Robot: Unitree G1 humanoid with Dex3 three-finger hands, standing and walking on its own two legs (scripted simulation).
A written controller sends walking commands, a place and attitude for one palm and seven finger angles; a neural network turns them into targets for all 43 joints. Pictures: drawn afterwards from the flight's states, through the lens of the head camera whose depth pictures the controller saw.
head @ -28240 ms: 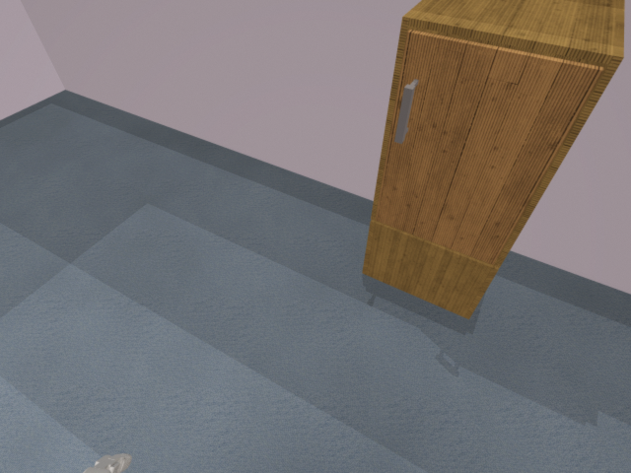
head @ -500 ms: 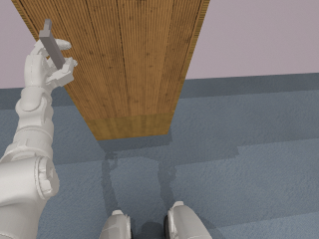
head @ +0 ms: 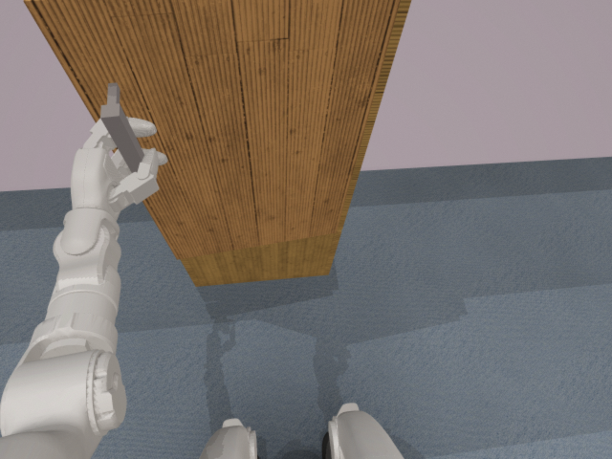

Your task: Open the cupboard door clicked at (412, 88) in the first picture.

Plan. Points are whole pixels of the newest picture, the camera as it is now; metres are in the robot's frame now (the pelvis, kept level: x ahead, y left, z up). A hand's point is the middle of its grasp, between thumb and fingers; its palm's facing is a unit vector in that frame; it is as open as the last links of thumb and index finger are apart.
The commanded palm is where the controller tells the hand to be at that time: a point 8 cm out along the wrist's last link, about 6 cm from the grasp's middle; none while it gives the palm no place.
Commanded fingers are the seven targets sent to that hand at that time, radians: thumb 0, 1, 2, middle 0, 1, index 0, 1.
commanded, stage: pull the door open along its arc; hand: left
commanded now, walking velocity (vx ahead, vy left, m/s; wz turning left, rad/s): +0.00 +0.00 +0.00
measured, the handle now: (132, 141) +0.52 +0.20 +0.06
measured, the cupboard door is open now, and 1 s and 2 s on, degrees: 6 46 45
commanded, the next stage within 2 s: open thumb and fingers to let go in 0.82 s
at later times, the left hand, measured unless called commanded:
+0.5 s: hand (208, 257) +0.35 +0.10 +0.06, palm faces +0.44 -0.90 +0.02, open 5.8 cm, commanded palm +0.29 +0.14 +0.06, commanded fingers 0.00 0.90 0.90 -0.40 -1.35 -0.40 -1.35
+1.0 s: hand (270, 307) +0.29 +0.03 +0.06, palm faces +0.38 -0.92 -0.06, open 5.8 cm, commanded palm +0.24 +0.07 +0.06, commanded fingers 0.00 0.55 0.75 -0.38 -1.31 -0.38 -1.31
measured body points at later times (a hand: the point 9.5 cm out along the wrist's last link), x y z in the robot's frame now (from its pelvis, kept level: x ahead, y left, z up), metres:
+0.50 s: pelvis +0.00 -0.01 +0.01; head +0.06 -0.01 +0.46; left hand +0.32 +0.14 +0.06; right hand +0.17 -0.22 -0.10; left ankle -0.01 +0.10 -0.66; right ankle +0.03 -0.12 -0.66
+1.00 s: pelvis +0.01 -0.05 +0.01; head +0.04 -0.07 +0.46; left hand +0.26 +0.08 +0.06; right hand +0.20 -0.25 -0.09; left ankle -0.01 +0.10 -0.66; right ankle +0.03 -0.12 -0.66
